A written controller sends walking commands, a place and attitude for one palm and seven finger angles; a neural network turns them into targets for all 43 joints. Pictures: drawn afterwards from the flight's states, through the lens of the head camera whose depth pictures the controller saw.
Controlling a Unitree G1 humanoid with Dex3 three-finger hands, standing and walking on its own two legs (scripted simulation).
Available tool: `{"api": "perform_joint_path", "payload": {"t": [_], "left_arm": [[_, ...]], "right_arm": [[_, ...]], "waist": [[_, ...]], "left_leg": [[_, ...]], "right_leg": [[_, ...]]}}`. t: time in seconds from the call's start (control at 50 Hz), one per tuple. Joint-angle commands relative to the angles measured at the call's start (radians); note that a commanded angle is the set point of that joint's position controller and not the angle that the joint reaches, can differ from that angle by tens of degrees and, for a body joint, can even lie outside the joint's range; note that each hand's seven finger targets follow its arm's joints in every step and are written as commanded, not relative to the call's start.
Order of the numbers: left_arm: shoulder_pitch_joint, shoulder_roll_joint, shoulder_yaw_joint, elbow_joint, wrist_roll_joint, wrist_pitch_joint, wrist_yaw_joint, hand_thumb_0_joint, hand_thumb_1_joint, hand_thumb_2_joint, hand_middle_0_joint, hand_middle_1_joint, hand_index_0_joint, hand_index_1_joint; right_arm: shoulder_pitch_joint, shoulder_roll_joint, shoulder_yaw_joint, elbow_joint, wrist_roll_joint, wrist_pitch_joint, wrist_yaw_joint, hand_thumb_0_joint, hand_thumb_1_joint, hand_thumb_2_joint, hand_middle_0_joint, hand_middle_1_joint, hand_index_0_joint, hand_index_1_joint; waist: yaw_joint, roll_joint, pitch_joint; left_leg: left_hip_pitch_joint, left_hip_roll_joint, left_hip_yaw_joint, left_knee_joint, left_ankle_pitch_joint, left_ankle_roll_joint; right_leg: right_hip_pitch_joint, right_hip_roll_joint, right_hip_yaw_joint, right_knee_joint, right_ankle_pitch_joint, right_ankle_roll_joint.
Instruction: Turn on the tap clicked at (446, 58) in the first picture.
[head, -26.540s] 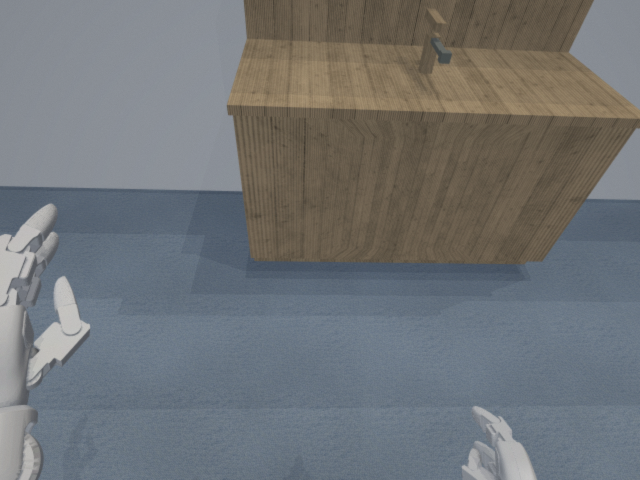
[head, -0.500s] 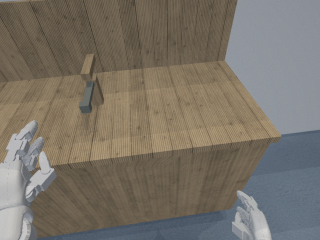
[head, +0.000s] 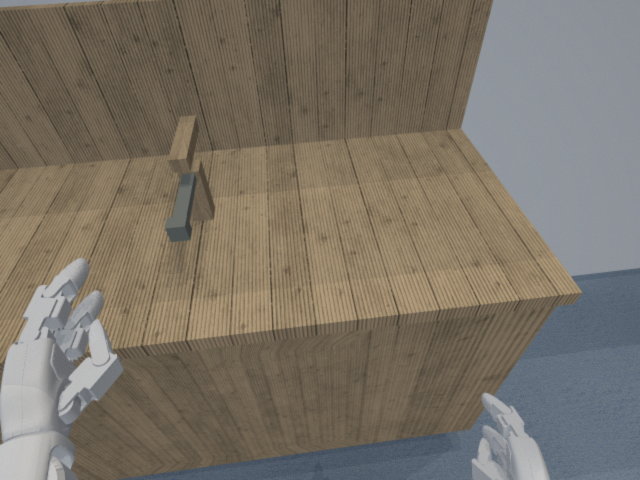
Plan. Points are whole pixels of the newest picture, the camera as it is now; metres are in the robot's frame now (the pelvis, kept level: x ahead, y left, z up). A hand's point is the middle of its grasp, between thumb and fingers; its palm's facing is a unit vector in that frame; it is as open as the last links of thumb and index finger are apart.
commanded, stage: turn the palm inward beside the body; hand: left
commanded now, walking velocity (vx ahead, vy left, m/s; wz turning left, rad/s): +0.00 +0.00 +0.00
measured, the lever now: (179, 228) +0.42 +0.27 +0.09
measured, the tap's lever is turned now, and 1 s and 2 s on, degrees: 0 0 0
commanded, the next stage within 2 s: reach beside the lever's end, fingers flat in 0.36 s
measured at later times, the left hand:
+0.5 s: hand (136, 380) +0.17 +0.20 +0.14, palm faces +0.44 -0.89 -0.15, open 7.4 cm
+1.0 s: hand (132, 333) +0.22 +0.23 +0.13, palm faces +0.48 -0.87 -0.13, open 7.4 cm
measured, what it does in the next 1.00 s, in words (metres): stands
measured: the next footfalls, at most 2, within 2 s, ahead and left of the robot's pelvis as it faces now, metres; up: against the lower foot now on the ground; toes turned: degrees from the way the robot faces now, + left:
none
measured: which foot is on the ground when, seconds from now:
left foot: down 0.00-1.00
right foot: down 0.00-1.00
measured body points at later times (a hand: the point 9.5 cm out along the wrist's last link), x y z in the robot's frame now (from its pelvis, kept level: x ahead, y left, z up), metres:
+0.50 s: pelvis -0.02 -0.03 +0.00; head -0.03 -0.06 +0.45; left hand +0.14 +0.24 +0.15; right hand +0.19 -0.25 -0.08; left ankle -0.05 +0.10 -0.72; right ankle +0.05 -0.08 -0.72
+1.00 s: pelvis -0.02 -0.02 +0.00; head -0.01 -0.05 +0.45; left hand +0.19 +0.27 +0.13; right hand +0.17 -0.25 -0.09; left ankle -0.05 +0.10 -0.72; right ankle +0.05 -0.08 -0.72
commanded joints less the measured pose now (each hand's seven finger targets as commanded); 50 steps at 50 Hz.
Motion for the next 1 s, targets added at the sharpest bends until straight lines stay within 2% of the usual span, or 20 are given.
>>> {"api": "perform_joint_path", "payload": {"t": [0.0,0.04,0.1,0.14,0.2,0.24,0.32,0.34,0.42,0.44,0.48,0.54,0.64,0.66,0.7,0.78,0.82,0.84,0.9,0.98], "left_arm": [[-0.041,0.128,0.093,-0.216,-0.006,-0.059,0.007,0.000,0.900,0.900,-0.200,-0.300,-0.200,-0.300],[-0.051,0.140,0.109,-0.221,-0.003,-0.053,0.010,0.000,0.900,0.900,-0.200,-0.300,-0.200,-0.300],[-0.050,0.122,0.084,-0.218,-0.006,-0.055,0.007,0.000,0.900,0.900,-0.200,-0.300,-0.200,-0.300],[-0.065,0.140,0.098,-0.230,-0.001,-0.055,0.011,0.000,0.900,0.900,-0.200,-0.300,-0.200,-0.300],[-0.063,0.128,0.086,-0.214,-0.009,-0.053,0.015,0.000,0.900,0.900,-0.200,-0.300,-0.200,-0.300],[-0.075,0.143,0.093,-0.223,-0.001,-0.049,0.021,0.000,0.900,0.900,-0.200,-0.300,-0.200,-0.300],[-0.073,0.136,0.080,-0.229,0.000,-0.038,0.034,0.000,0.900,0.900,-0.200,-0.300,-0.200,-0.300],[-0.078,0.152,0.094,-0.237,0.006,-0.037,0.039,0.000,0.900,0.900,-0.200,-0.300,-0.200,-0.300],[-0.068,0.141,0.079,-0.229,-0.002,-0.030,0.044,0.000,0.900,0.900,-0.200,-0.300,-0.200,-0.300],[-0.066,0.154,0.096,-0.226,0.000,-0.026,0.048,0.000,0.900,0.900,-0.200,-0.300,-0.200,-0.300],[-0.124,0.172,0.121,-0.179,-0.007,-0.017,0.060,0.000,0.900,0.900,-0.200,-0.300,-0.200,-0.300],[-0.202,0.192,0.152,-0.144,-0.011,-0.010,0.071,0.000,0.900,0.900,-0.200,-0.300,-0.200,-0.300],[-0.250,0.203,0.151,-0.127,-0.006,-0.022,0.067,0.000,0.900,0.900,-0.200,-0.300,-0.200,-0.300],[-0.281,0.177,0.119,-0.125,-0.009,-0.028,0.061,0.000,0.900,0.900,-0.200,-0.300,-0.200,-0.300],[-0.273,0.196,0.141,-0.093,-0.016,-0.035,0.052,0.000,0.900,0.900,-0.200,-0.300,-0.200,-0.300],[-0.338,0.213,0.159,-0.019,-0.018,-0.027,0.048,0.000,0.900,0.900,-0.200,-0.300,-0.200,-0.300],[-0.344,0.212,0.166,0.001,-0.022,-0.017,0.048,0.000,0.900,0.900,-0.200,-0.300,-0.200,-0.300],[-0.354,0.232,0.189,0.010,-0.013,-0.014,0.054,0.000,0.900,0.900,-0.200,-0.300,-0.200,-0.300],[-0.378,0.200,0.156,0.016,-0.014,-0.017,0.049,0.000,0.900,0.900,-0.198,-0.293,-0.198,-0.293],[-0.416,0.215,0.171,0.046,-0.006,-0.038,0.050,0.000,0.900,0.900,-0.194,-0.282,-0.194,-0.282]], "right_arm": [[-0.114,-0.116,-0.044,-0.167,0.002,-0.056,-0.005,0.000,-0.900,-0.900,0.200,0.300,0.200,0.300],[-0.134,-0.112,-0.040,-0.167,0.006,-0.052,-0.006,0.000,-0.900,-0.900,0.200,0.300,0.200,0.300],[-0.126,-0.114,-0.043,-0.167,0.004,-0.050,-0.004,0.000,-0.900,-0.900,0.200,0.300,0.200,0.300],[-0.140,-0.111,-0.039,-0.167,0.008,-0.047,-0.005,0.000,-0.900,-0.900,0.200,0.300,0.200,0.300],[-0.140,-0.112,-0.040,-0.169,0.006,-0.042,-0.002,0.000,-0.900,-0.900,0.200,0.300,0.200,0.300],[-0.157,-0.109,-0.036,-0.170,0.012,-0.039,-0.001,0.000,-0.900,-0.900,0.200,0.300,0.200,0.300],[-0.164,-0.109,-0.038,-0.174,0.007,-0.033,0.002,0.000,-0.900,-0.900,0.200,0.300,0.200,0.300],[-0.172,-0.107,-0.037,-0.175,0.012,-0.032,0.002,0.000,-0.900,-0.900,0.200,0.300,0.200,0.300],[-0.178,-0.106,-0.042,-0.176,0.011,-0.025,0.007,0.000,-0.900,-0.900,0.200,0.300,0.200,0.300],[-0.187,-0.106,-0.040,-0.174,0.014,-0.022,0.007,0.000,-0.900,-0.900,0.200,0.300,0.200,0.300],[-0.190,-0.105,-0.045,-0.162,0.015,-0.011,0.004,0.000,-0.900,-0.900,0.200,0.300,0.200,0.300],[-0.215,-0.102,-0.048,-0.142,0.019,0.001,0.002,0.000,-0.900,-0.900,0.200,0.300,0.200,0.300],[-0.221,-0.101,-0.050,-0.134,0.022,0.007,0.004,0.000,-0.900,-0.900,0.200,0.300,0.200,0.300],[-0.215,-0.098,-0.048,-0.134,0.022,0.005,0.003,0.000,-0.900,-0.900,0.200,0.300,0.200,0.300],[-0.202,-0.106,-0.049,-0.131,0.018,0.000,-0.001,0.000,-0.900,-0.900,0.200,0.300,0.200,0.300],[-0.207,-0.109,-0.050,-0.123,0.022,0.005,-0.009,0.000,-0.900,-0.900,0.200,0.300,0.200,0.300],[-0.208,-0.110,-0.049,-0.124,0.022,0.012,-0.010,0.000,-0.900,-0.900,0.200,0.300,0.200,0.300],[-0.215,-0.109,-0.049,-0.122,0.026,0.016,-0.011,0.000,-0.900,-0.900,0.200,0.300,0.200,0.300],[-0.200,-0.110,-0.048,-0.129,0.020,0.019,-0.011,0.000,-0.900,-0.900,0.200,0.300,0.200,0.300],[-0.181,-0.114,-0.049,-0.126,0.017,0.015,-0.015,0.000,-0.900,-0.900,0.200,0.300,0.200,0.300]], "waist": [[0.006,-0.020,-0.098],[0.011,0.008,-0.083],[0.004,-0.036,-0.082],[0.006,0.000,-0.074],[0.003,-0.047,-0.067],[0.001,-0.009,-0.044],[0.004,-0.028,-0.049],[0.003,-0.006,-0.041],[0.000,-0.052,-0.039],[0.001,-0.032,-0.028],[-0.010,-0.085,-0.028],[-0.019,-0.074,-0.016],[-0.016,0.003,-0.087],[-0.025,0.003,-0.093],[-0.021,-0.041,-0.102],[-0.027,-0.076,-0.093],[-0.020,-0.063,-0.099],[-0.015,-0.025,-0.098],[-0.019,-0.016,-0.119],[-0.023,-0.019,-0.130]], "left_leg": [[-0.112,0.049,-0.033,-0.114,0.369,-0.053],[-0.111,0.048,-0.031,-0.120,0.340,-0.049],[-0.119,0.048,-0.027,-0.118,0.324,-0.039],[-0.117,0.046,-0.027,-0.121,0.297,-0.036],[-0.147,0.044,-0.023,-0.114,0.245,-0.018],[-0.148,0.044,-0.023,-0.116,0.198,-0.012],[-0.173,0.042,-0.020,-0.103,0.161,-0.004],[-0.174,0.040,-0.017,-0.101,0.144,-0.002],[-0.208,0.043,-0.016,-0.071,0.117,0.000],[-0.213,0.044,-0.016,-0.066,0.100,0.000],[-0.248,0.047,-0.018,-0.047,0.063,-0.004],[-0.262,0.048,-0.020,-0.021,0.034,-0.012],[-0.246,0.044,-0.020,-0.025,0.069,-0.012],[-0.241,0.043,-0.020,-0.030,0.075,-0.011],[-0.255,0.045,-0.026,-0.033,0.090,-0.011],[-0.259,0.045,-0.025,-0.045,0.093,-0.009],[-0.258,0.044,-0.024,-0.052,0.104,-0.012],[-0.243,0.043,-0.018,-0.061,0.118,-0.009],[-0.222,0.042,-0.017,-0.075,0.168,-0.009],[-0.193,0.041,-0.015,-0.099,0.201,-0.005]], "right_leg": [[0.206,-0.042,0.057,-0.085,0.151,0.037],[0.205,-0.041,0.063,-0.095,0.127,0.036],[0.214,-0.043,0.068,-0.103,0.122,0.040],[0.206,-0.043,0.074,-0.111,0.093,0.040],[0.216,-0.050,0.096,-0.131,0.043,0.048],[0.196,-0.052,0.105,-0.148,-0.023,0.048],[0.212,-0.066,0.135,-0.170,-0.094,0.051],[0.203,-0.066,0.142,-0.175,-0.118,0.052],[0.216,-0.089,0.193,-0.203,-0.189,0.059],[0.209,-0.092,0.207,-0.212,-0.218,0.058],[0.217,-0.113,0.250,-0.234,-0.280,0.071],[0.210,-0.136,0.295,-0.258,-0.330,0.077],[0.227,-0.131,0.273,-0.221,-0.272,0.067],[0.225,-0.128,0.264,-0.212,-0.261,0.067],[0.242,-0.126,0.266,-0.205,-0.230,0.070],[0.243,-0.120,0.263,-0.210,-0.237,0.072],[0.248,-0.120,0.258,-0.204,-0.218,0.068],[0.246,-0.109,0.242,-0.198,-0.208,0.061],[0.254,-0.097,0.215,-0.173,-0.114,0.057],[0.250,-0.070,0.170,-0.152,-0.043,0.054]]}}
